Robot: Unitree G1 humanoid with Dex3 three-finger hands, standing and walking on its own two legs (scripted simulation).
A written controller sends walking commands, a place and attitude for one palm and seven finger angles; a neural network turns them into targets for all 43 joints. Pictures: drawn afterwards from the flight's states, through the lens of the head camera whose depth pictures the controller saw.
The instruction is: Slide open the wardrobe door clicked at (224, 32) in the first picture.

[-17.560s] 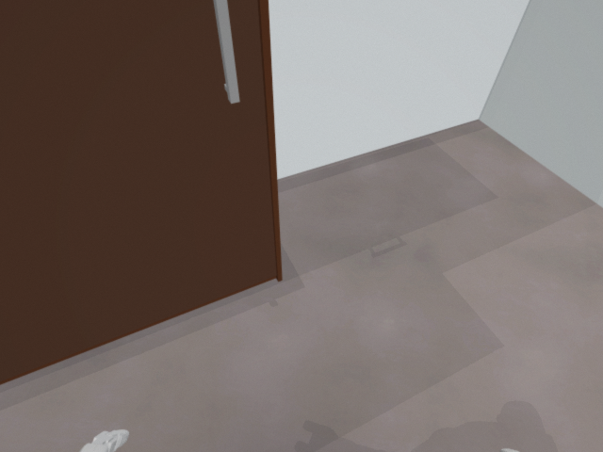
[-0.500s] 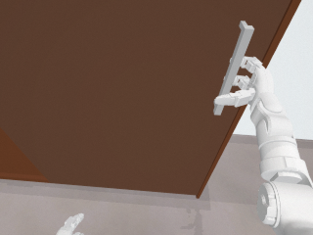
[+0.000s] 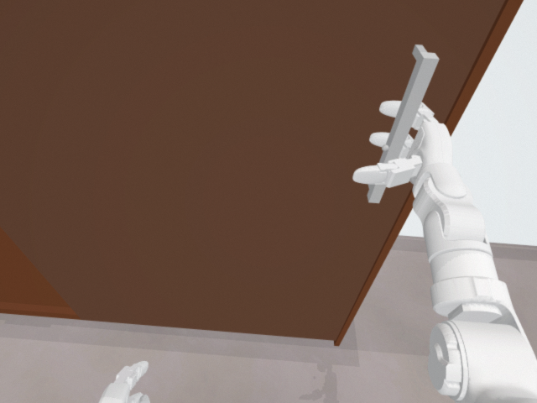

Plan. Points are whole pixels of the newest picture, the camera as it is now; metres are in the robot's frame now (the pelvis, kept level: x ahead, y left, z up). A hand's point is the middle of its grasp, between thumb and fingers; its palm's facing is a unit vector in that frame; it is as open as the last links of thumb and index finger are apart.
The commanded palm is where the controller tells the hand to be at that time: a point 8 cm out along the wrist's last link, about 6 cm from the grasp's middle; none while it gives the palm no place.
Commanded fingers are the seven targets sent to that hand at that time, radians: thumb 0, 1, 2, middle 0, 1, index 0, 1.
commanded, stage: slide the fingers in behind the handle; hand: right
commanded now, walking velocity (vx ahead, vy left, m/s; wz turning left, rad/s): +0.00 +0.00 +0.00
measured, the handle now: (393, 133) +0.49 -0.15 +0.19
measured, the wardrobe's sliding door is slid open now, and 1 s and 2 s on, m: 0.00 0.00 0.00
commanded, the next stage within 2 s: grip the handle and tug to test in 0.70 s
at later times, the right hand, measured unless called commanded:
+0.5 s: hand (382, 153) +0.43 -0.12 +0.19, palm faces +0.05 +1.00 -0.01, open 14.1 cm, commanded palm +0.41 -0.16 +0.20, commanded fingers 0.00 0.50 -0.30 0.30 1.20 0.30 1.20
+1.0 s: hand (384, 152) +0.43 -0.12 +0.19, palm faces +0.05 +1.00 -0.01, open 13.2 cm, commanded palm +0.41 -0.16 +0.20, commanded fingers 0.00 -0.01 -0.52 0.35 1.27 0.35 1.27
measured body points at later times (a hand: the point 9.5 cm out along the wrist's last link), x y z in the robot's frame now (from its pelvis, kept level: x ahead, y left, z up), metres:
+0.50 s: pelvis -0.01 +0.00 +0.00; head -0.01 +0.01 +0.45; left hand +0.11 +0.25 -0.12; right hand +0.42 -0.18 +0.20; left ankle +0.02 +0.10 -0.74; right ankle -0.03 -0.12 -0.74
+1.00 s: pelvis -0.01 +0.00 +0.00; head -0.01 +0.01 +0.45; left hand +0.12 +0.24 -0.11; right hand +0.42 -0.18 +0.20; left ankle +0.02 +0.10 -0.74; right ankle -0.03 -0.12 -0.74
